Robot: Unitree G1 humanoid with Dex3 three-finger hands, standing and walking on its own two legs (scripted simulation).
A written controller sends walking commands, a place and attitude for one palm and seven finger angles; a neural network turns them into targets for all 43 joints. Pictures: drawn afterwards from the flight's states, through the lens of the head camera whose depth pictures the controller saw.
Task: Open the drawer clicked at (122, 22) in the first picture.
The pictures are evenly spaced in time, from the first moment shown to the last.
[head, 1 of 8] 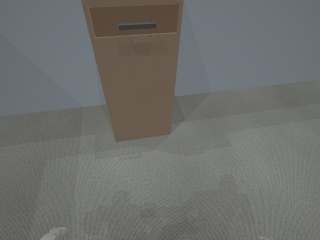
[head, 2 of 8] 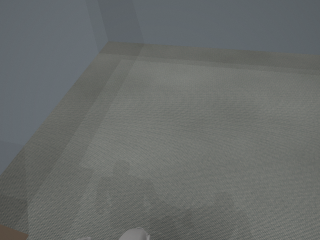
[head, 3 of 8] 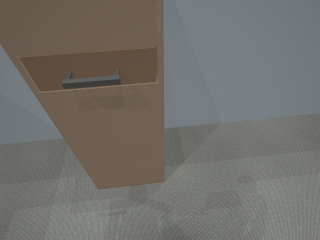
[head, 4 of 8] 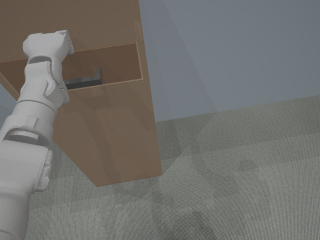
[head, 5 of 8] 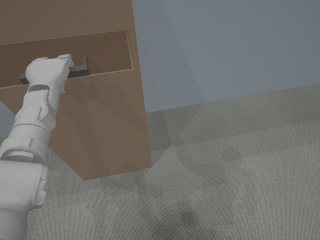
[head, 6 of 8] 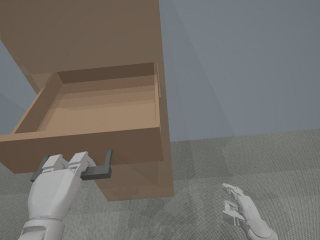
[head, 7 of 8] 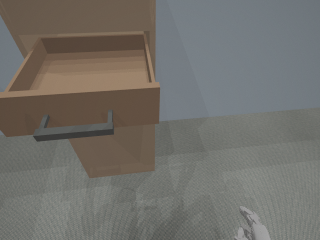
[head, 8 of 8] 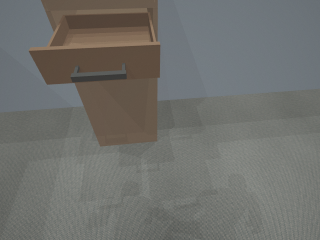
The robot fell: no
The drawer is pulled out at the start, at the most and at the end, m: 0.00 0.29 0.29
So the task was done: yes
